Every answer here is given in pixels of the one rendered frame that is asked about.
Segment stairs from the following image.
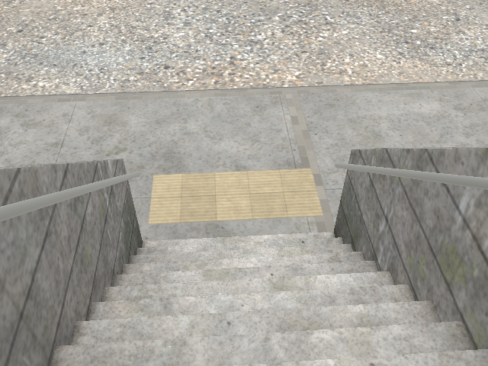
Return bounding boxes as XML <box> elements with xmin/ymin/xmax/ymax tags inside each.
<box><xmin>51</xmin><ymin>232</ymin><xmax>488</xmax><ymax>366</ymax></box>

